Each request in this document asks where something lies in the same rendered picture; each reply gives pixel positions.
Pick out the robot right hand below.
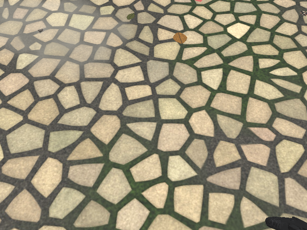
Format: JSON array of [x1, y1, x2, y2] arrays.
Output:
[[265, 217, 307, 230]]

